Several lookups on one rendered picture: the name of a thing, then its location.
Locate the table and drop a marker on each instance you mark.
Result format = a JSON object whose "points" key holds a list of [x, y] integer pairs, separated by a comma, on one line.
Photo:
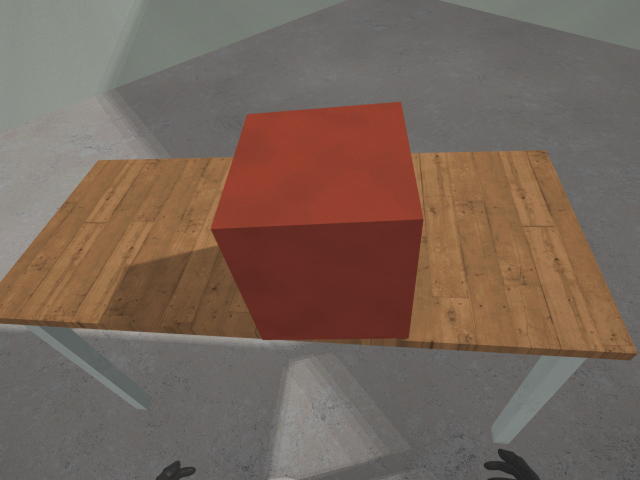
{"points": [[504, 267]]}

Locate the carton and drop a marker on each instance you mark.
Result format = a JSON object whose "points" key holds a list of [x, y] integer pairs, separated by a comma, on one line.
{"points": [[320, 222]]}

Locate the left robot hand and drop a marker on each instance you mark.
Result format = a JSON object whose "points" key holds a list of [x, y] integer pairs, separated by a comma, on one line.
{"points": [[174, 472]]}

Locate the right robot hand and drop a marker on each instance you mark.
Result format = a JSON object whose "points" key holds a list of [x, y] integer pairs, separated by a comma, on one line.
{"points": [[513, 465]]}

